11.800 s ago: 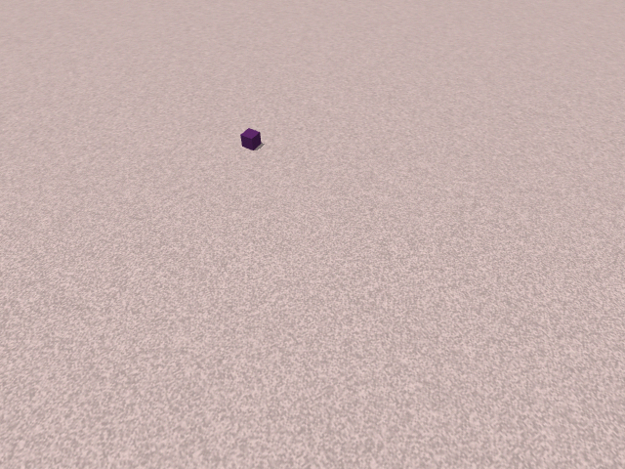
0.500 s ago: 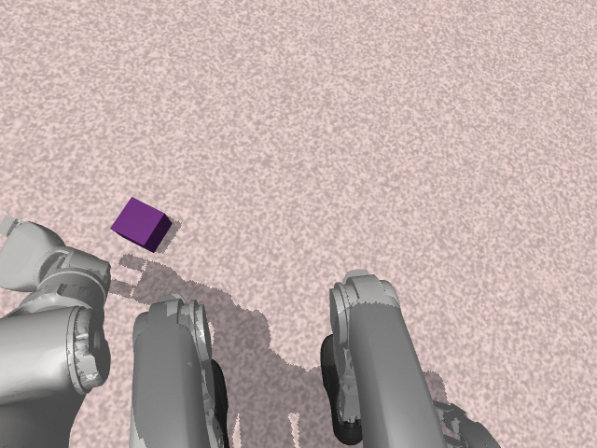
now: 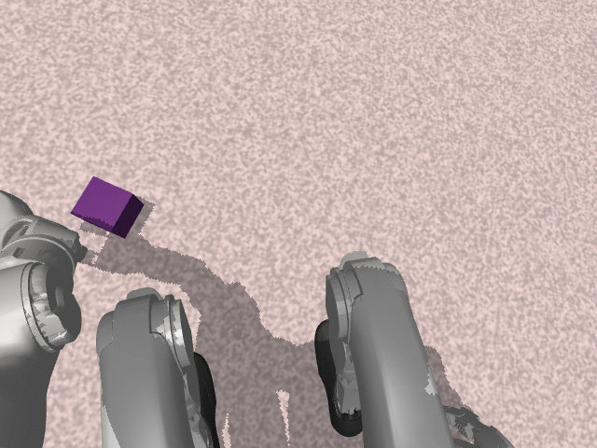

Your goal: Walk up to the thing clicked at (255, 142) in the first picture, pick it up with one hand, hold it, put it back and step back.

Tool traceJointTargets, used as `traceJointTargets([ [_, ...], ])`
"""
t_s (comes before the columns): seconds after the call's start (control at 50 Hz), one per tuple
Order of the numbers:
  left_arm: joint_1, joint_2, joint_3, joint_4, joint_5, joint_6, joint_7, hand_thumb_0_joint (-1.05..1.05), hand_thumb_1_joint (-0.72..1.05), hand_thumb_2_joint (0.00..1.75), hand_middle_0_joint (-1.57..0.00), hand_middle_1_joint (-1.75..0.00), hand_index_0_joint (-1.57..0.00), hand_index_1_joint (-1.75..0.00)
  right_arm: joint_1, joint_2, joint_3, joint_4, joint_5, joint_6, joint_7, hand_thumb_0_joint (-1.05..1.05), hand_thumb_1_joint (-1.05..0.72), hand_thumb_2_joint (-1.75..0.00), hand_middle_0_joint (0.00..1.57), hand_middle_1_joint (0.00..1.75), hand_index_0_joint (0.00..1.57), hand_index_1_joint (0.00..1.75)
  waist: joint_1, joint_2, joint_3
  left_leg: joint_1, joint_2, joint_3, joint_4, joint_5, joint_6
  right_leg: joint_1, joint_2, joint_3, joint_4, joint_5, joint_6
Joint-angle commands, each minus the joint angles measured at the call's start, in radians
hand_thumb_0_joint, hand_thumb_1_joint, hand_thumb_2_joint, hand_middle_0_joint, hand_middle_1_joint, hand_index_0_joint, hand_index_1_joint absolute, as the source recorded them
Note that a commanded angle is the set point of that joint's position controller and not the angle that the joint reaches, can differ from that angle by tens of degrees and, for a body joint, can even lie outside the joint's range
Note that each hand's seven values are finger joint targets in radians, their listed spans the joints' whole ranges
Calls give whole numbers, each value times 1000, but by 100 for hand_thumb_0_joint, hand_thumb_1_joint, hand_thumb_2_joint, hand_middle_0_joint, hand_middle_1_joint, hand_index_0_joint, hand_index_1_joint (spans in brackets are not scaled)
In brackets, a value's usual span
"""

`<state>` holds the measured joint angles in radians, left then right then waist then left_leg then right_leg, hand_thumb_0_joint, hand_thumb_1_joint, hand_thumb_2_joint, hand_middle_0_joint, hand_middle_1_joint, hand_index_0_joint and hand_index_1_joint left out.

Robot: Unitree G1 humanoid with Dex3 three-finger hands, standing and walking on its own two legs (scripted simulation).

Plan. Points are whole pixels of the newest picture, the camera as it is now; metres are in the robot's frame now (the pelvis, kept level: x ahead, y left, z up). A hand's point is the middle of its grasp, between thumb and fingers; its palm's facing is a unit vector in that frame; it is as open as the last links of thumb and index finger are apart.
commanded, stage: rise first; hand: left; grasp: from above
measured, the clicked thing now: (109, 208) +0.49 +0.26 -0.31
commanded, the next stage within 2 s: none
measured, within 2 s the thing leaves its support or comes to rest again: neither
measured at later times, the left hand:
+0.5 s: hand (47, 229) +0.44 +0.30 -0.19, palm faces -0.16 -0.42 -0.90, open 14.2 cm
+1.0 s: hand (55, 221) +0.45 +0.29 -0.20, palm faces -0.17 -0.40 -0.90, open 14.1 cm
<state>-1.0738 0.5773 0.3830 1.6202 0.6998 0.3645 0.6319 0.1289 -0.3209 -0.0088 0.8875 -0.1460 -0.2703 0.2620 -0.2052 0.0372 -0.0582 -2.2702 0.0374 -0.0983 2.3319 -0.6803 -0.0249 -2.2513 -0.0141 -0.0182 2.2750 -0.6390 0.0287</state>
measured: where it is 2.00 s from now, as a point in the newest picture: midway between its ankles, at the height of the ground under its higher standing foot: (273, 414)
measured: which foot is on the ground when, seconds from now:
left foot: down 0.00-1.00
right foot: down 0.00-1.00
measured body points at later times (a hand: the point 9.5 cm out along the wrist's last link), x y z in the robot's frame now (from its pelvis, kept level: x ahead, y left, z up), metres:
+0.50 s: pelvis +0.00 +0.00 -0.02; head +0.26 +0.03 +0.35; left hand +0.45 +0.32 -0.14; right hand +0.01 -0.26 -0.13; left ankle +0.08 +0.13 -0.31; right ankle +0.10 -0.13 -0.31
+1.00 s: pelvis +0.00 +0.00 -0.02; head +0.26 +0.03 +0.34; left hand +0.46 +0.31 -0.15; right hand -0.01 -0.26 -0.12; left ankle +0.08 +0.13 -0.31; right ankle +0.10 -0.13 -0.31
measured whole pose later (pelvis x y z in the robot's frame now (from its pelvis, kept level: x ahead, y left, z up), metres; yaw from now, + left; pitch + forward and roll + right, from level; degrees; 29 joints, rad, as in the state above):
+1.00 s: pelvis +0.00 +0.00 -0.02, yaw -4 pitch +33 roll -7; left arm -1.17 0.74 0.44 1.73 0.74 0.37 0.69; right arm 0.16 -0.34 0.07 0.90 -0.19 -0.31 0.36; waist -0.29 0.01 0.05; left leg -2.32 0.04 -0.16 2.44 -0.70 -0.03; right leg -2.28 0.01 -0.07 2.33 -0.63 0.04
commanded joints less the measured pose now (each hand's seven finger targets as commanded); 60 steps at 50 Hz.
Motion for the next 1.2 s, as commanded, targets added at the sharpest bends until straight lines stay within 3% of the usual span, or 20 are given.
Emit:
traceJointTargets([
  [0.0,-301,263,-8,-91,29,-1,48,0,-56,104,-10,-99,-8,-101,239,-199,-50,7,1,-10,4,0,-89,-90,20,30,20,30,-27,162,-699,433,-22,99,-214,160,36,419,23,-93,-247,162,-38],
  [0.02,-286,273,4,-71,21,0,53,0,-56,103,-10,-100,-8,-102,231,-209,-52,7,2,-9,4,0,-90,-90,20,30,20,30,-12,147,-702,413,-22,102,-211,150,38,424,27,-95,-247,150,-37],
  [0.14,-334,312,31,-52,26,2,70,0,-57,104,-10,-99,-7,-101,242,-214,-37,15,-9,-13,13,0,-90,-90,20,30,20,30,-34,163,-681,406,-16,86,-189,162,35,406,32,-105,-225,159,-38],
  [0.18,-351,307,14,-33,38,1,68,0,-57,104,-10,-100,-8,-102,250,-212,-28,22,-19,-17,20,0,-90,-90,20,30,20,30,-62,170,-645,406,-15,78,-180,164,36,387,34,-112,-216,166,-38],
  [0.26,-342,346,50,-32,37,-9,79,0,-58,104,-10,-99,-8,-101,254,-227,-23,24,-21,-21,28,0,-90,-90,20,30,20,30,-49,184,-673,402,-14,75,-176,155,32,400,37,-119,-213,152,-38],
  [0.44,-356,341,36,-13,50,-6,83,0,-58,103,-9,-100,-7,-103,268,-244,-13,28,-26,-15,51,0,-90,-90,20,30,20,30,-69,241,-635,432,-8,51,-174,170,25,352,44,-141,-183,174,-46],
  [0.48,-356,359,57,-20,51,-10,92,0,-57,103,-10,-100,-7,-102,279,-249,-13,29,-26,-17,57,0,-90,-90,20,30,20,30,-71,235,-642,421,-9,50,-171,179,25,372,42,-140,-185,184,-42],
  [0.5,-361,356,36,-7,55,-7,89,0,-57,102,-10,-100,-8,-102,270,-244,-8,33,-32,-18,60,0,-90,-90,20,30,20,30,-81,234,-617,416,-10,50,-166,169,30,351,41,-143,-182,177,-43],
  [0.54,-360,365,59,-19,48,-6,94,0,-58,103,-10,-100,-7,-103,286,-248,-5,37,-31,-15,62,0,-90,-90,20,30,20,30,-67,248,-647,423,-8,58,-159,190,26,384,47,-140,-190,195,-43],
  [0.56,-365,367,42,-10,54,-4,88,0,-56,101,-9,-102,-8,-103,276,-247,0,29,-36,-16,67,0,-90,-90,20,30,20,30,-83,237,-629,408,-9,60,-148,193,30,382,46,-141,-186,200,-42],
  [0.7,-364,385,24,-2,67,6,87,0,-57,102,-10,-101,-8,-103,262,-268,-1,39,-42,-25,77,0,-90,-90,20,30,20,30,-93,241,-593,396,-12,50,-143,158,39,365,48,-153,-183,174,-39],
  [0.76,-350,377,39,-12,59,4,91,0,-58,102,-10,-100,-8,-103,279,-268,3,29,-37,-27,82,0,-90,-90,20,30,20,30,-83,265,-614,422,-7,44,-153,171,29,370,51,-155,-180,181,-47],
  [0.82,-387,382,24,-12,64,5,89,0,-57,101,-10,-101,-8,-103,292,-267,12,54,-43,-29,89,0,-90,-90,20,30,20,30,-114,251,-588,405,-6,38,-140,168,33,361,50,-161,-174,188,-42],
  [0.86,-366,393,45,-17,59,-1,93,0,-57,101,-11,-99,-8,-102,300,-281,8,49,-33,-32,88,0,-90,-90,20,30,20,30,-96,260,-613,409,-5,39,-142,170,31,378,54,-157,-182,186,-44],
  [0.94,-392,395,21,6,73,3,92,0,-56,100,-11,-100,-9,-102,298,-276,22,54,-41,-36,94,0,-90,-90,20,30,20,30,-118,271,-576,420,-4,31,-139,157,30,342,51,-164,-173,178,-46],
  [1.02,-406,417,36,15,73,-5,104,0,-57,101,-11,-100,-9,-102,308,-284,28,62,-40,-41,98,0,-90,-90,20,30,20,30,-123,261,-567,386,-7,36,-138,138,33,367,54,-162,-185,159,-45],
  [1.08,-415,409,8,26,73,-6,101,0,-56,99,-10,-102,-9,-104,289,-287,35,45,-46,-48,102,0,-90,-90,20,30,20,30,-136,247,-556,366,-8,38,-132,142,38,383,57,-162,-187,162,-42],
  [1.12,-402,446,44,25,72,-7,113,0,-56,99,-11,-101,-9,-103,311,-294,36,61,-41,-51,101,0,-90,-90,20,30,20,30,-122,241,-580,374,-7,33,-135,143,38,400,58,-161,-193,163,-40],
  [1.14,-407,420,18,45,70,-6,113,0,-54,98,-11,-101,-10,-103,291,-294,39,39,-47,-54,105,0,-90,-90,20,30,20,30,-131,247,-566,366,-8,37,-134,151,38,406,56,-163,-188,173,-41],
  [1.18,-431,450,15,25,78,-2,111,0,-56,99,-10,-103,-9,-105,284,-298,42,50,-53,-59,106,0,-91,-90,20,30,20,30,-138,254,-558,385,-7,30,-126,138,38,375,54,-169,-185,162,-40],
])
